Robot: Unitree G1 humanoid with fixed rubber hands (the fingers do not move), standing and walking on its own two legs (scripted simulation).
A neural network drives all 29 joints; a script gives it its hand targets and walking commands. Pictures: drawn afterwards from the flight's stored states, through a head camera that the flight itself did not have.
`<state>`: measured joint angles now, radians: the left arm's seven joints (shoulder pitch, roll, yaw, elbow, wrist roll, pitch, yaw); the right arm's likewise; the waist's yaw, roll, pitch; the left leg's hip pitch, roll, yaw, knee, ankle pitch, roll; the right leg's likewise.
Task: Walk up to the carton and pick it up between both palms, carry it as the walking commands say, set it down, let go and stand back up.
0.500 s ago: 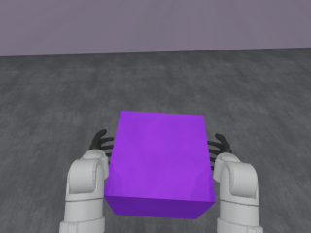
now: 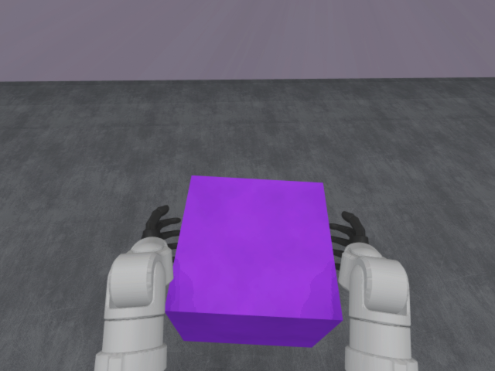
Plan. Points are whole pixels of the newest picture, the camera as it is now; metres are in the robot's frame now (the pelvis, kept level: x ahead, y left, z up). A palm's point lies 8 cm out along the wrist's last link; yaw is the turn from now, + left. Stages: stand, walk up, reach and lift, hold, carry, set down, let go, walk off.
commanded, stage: carry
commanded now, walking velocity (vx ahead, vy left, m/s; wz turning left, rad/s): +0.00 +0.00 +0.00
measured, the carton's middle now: (252, 262) +0.31 +0.00 +0.00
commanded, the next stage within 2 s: hold in 0.48 s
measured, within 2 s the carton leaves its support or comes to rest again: neither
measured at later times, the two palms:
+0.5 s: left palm (149, 249) +0.28 +0.16 +0.07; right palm (346, 255) +0.28 -0.14 +0.08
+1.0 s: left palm (161, 256) +0.27 +0.14 +0.07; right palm (359, 249) +0.30 -0.17 +0.07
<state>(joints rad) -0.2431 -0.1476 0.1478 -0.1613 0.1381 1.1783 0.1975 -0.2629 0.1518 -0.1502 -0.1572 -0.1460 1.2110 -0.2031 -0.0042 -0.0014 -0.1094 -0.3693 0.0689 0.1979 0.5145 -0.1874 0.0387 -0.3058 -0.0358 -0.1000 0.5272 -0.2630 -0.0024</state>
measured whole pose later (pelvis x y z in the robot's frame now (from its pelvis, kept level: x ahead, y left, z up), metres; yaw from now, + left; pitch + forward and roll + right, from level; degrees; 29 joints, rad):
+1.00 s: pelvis -0.03 -0.04 +0.00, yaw +5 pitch -9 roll +1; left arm -0.51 -0.09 0.36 0.56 0.34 0.69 -0.04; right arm -0.52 0.11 -0.37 0.60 -0.32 0.65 -0.03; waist 0.01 -0.01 0.00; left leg -0.17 -0.03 -0.05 0.44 -0.13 0.01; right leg -0.14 0.04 0.09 0.55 -0.26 -0.01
